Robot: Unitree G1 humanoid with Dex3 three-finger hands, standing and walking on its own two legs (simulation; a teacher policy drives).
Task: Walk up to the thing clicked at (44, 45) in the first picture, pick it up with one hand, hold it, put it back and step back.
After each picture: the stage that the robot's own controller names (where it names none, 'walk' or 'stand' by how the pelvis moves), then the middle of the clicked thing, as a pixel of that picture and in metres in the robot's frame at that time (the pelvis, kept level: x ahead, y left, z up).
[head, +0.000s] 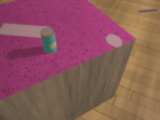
stand; (48, 40) +0.62 +0.19 -0.04
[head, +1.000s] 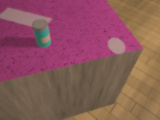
walk; (42, 33) +0.59 +0.22 -0.01
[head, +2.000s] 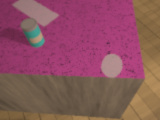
walk; (33, 33) +0.56 +0.26 -0.01
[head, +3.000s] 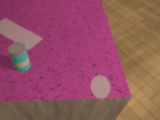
walk; (19, 57) +0.49 +0.25 -0.03
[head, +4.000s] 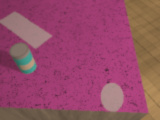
stand; (24, 59) +0.43 +0.25 -0.01
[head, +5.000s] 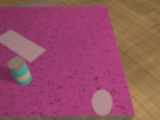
stand; (20, 71) +0.43 +0.28 -0.04
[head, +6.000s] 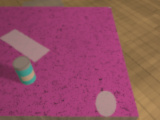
stand; (25, 70) +0.44 +0.26 -0.04
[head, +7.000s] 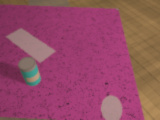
stand; (30, 71) +0.43 +0.24 -0.04
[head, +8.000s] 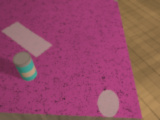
rise first; (25, 66) +0.43 +0.25 -0.04
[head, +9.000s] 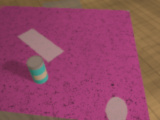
rise first; (38, 70) +0.43 +0.24 -0.04
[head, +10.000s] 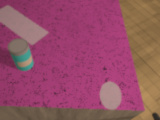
go down; (21, 55) +0.45 +0.22 -0.01
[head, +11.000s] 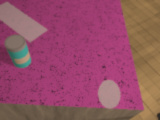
go down; (19, 52) +0.46 +0.23 +0.00
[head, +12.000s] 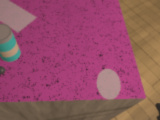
close in; (5, 44) +0.46 +0.23 +0.04
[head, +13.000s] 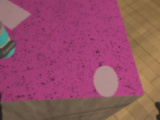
close; out of the picture +0.47 +0.24 +0.05
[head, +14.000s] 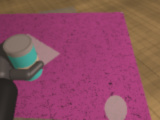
lift; (25, 58) +0.31 +0.17 +0.20
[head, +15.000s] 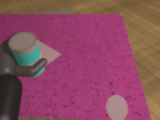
hold; (28, 56) +0.32 +0.17 +0.20
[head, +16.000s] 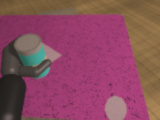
hold; (33, 57) +0.32 +0.16 +0.19
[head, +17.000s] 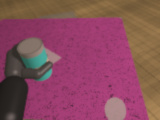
hold; (36, 60) +0.33 +0.15 +0.18
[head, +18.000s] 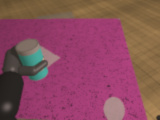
crouch; (33, 60) +0.35 +0.17 +0.16
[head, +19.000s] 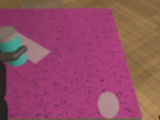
lower; (11, 47) +0.42 +0.23 +0.14
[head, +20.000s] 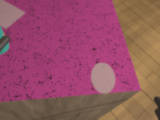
lower; out of the picture +0.48 +0.24 +0.06
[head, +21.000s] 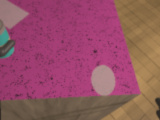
lower; out of the picture +0.47 +0.23 +0.05
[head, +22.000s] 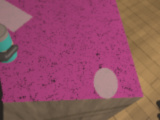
lower; (1, 44) +0.46 +0.23 +0.04
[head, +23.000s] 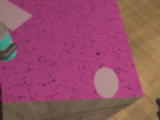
lower; (0, 42) +0.46 +0.23 +0.05
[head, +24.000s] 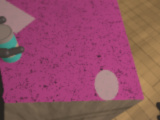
open; (6, 44) +0.46 +0.23 +0.04
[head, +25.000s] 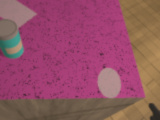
sink last; (9, 40) +0.46 +0.21 +0.04
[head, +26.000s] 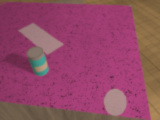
sink last; (38, 61) +0.46 +0.24 +0.00
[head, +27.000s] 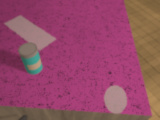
stand; (31, 59) +0.45 +0.22 +0.02
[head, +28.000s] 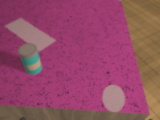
stand; (31, 59) +0.46 +0.22 +0.02
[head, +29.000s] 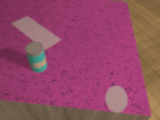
stand; (36, 57) +0.46 +0.21 +0.00
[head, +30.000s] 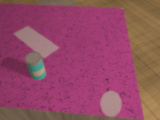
stand; (36, 66) +0.46 +0.23 -0.04
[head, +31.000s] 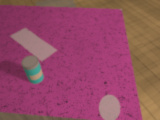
stand; (33, 70) +0.44 +0.24 -0.04
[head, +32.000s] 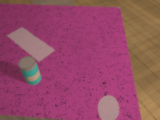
stand; (30, 71) +0.43 +0.24 -0.04
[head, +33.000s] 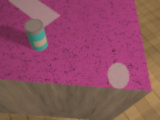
walk; (36, 35) +0.52 +0.19 -0.01
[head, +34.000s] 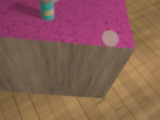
walk; (46, 7) +0.74 +0.21 -0.03
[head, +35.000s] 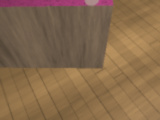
stand; out of the picture +1.02 +0.30 -0.01
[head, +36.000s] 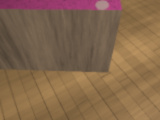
stand; out of the picture +1.07 +0.22 -0.01
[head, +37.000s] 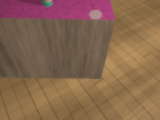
stand; out of the picture +1.03 +0.26 -0.04
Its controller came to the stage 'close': yes
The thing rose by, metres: 0.22
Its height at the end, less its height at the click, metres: +0.00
